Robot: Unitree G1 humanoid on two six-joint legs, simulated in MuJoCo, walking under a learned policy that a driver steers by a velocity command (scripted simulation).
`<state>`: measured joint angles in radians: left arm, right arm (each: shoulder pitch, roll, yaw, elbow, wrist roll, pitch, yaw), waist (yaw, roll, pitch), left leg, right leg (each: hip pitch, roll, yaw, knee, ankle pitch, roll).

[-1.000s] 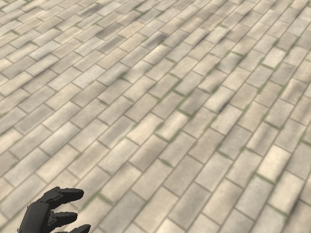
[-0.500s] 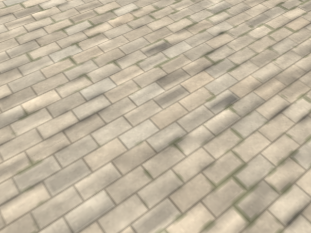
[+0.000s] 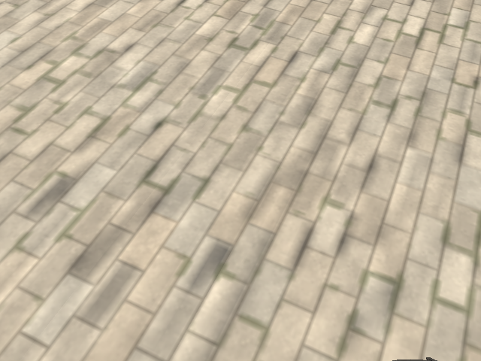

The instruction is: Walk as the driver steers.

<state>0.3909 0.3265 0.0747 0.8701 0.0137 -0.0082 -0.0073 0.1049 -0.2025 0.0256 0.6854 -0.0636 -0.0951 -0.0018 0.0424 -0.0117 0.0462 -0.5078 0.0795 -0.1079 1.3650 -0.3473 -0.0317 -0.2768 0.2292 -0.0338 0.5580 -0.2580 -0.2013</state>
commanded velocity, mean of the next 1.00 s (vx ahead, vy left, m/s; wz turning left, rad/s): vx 0.29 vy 0.00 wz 0.52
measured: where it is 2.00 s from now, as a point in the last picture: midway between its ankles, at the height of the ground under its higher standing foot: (209, 350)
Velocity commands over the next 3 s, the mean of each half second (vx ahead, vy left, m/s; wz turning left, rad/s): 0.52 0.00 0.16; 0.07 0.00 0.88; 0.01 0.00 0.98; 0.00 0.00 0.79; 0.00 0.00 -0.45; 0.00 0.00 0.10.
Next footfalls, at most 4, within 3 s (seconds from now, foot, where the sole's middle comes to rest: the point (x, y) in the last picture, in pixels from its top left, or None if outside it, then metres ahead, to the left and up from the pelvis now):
0.26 left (197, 359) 0.49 0.14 -0.76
0.84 right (244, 302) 0.66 0.02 -0.76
1.32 left None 0.43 0.18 -0.76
1.80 right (192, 302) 0.65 0.17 -0.75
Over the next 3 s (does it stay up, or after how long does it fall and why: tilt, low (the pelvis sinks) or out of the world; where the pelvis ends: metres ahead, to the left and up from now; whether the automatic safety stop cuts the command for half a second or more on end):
stays up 0.56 0.15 0.02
